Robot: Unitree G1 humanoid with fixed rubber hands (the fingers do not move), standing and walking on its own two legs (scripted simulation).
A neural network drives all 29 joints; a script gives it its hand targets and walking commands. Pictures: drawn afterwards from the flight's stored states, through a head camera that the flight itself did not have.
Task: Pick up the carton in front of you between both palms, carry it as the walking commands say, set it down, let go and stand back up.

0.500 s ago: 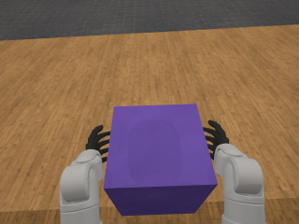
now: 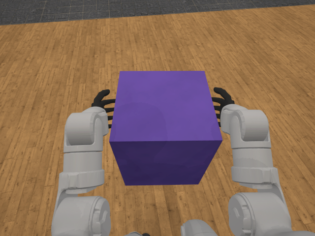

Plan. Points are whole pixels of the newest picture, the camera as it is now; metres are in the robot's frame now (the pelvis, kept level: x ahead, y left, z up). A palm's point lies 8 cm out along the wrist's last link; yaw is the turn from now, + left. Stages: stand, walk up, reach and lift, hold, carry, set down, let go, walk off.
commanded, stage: carry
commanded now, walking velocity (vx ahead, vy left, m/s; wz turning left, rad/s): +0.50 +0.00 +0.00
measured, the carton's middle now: (162, 132) +0.37 -0.01 +0.01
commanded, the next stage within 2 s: none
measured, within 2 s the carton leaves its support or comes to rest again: neither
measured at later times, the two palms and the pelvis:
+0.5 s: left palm (102, 42) +0.70 +0.16 +0.06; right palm (188, 34) +0.73 -0.14 +0.06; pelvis +0.35 -0.02 -0.04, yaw +3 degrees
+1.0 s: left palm (111, 6) +1.04 +0.16 +0.00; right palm (176, 6) +1.02 -0.13 +0.01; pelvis +0.68 +0.03 -0.08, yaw +0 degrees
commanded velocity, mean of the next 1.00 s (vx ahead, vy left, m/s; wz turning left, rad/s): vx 0.50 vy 0.00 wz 0.00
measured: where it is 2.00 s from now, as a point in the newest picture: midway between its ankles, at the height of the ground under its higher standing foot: (148, 93)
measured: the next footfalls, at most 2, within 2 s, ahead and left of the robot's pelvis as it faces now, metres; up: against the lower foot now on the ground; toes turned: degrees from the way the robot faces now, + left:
right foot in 0.30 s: +0.38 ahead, -0.05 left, -0.04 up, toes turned -1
left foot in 0.76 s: +0.69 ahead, +0.06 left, -0.08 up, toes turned +4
